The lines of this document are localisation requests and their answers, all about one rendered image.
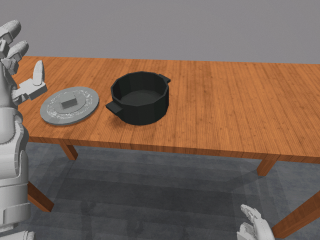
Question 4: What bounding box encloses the knob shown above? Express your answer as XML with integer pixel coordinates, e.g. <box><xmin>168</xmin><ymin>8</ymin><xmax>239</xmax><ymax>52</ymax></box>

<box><xmin>59</xmin><ymin>91</ymin><xmax>77</xmax><ymax>107</ymax></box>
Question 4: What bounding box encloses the lid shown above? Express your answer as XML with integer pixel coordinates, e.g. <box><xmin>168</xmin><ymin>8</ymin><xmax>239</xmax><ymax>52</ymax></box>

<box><xmin>40</xmin><ymin>86</ymin><xmax>100</xmax><ymax>126</ymax></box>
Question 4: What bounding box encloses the robot left upper arm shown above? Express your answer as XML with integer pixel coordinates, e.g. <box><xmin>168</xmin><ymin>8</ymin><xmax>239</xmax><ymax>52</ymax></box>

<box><xmin>0</xmin><ymin>230</ymin><xmax>37</xmax><ymax>240</ymax></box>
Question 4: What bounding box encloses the table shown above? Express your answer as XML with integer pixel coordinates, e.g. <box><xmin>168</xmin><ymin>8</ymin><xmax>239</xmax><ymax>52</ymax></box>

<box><xmin>11</xmin><ymin>56</ymin><xmax>320</xmax><ymax>239</ymax></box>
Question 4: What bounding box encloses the robot left forearm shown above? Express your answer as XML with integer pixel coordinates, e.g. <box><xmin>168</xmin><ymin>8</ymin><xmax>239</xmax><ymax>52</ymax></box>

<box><xmin>0</xmin><ymin>107</ymin><xmax>31</xmax><ymax>233</ymax></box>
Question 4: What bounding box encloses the robot right hand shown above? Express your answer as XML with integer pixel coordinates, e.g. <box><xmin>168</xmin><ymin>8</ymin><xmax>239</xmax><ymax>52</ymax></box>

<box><xmin>237</xmin><ymin>204</ymin><xmax>275</xmax><ymax>240</ymax></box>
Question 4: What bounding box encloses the pot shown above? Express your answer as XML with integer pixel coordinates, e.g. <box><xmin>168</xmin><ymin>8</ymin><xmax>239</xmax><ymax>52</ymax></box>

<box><xmin>105</xmin><ymin>71</ymin><xmax>171</xmax><ymax>126</ymax></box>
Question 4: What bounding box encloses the robot left hand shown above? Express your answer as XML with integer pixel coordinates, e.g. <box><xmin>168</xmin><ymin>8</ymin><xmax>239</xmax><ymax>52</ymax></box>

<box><xmin>0</xmin><ymin>20</ymin><xmax>48</xmax><ymax>110</ymax></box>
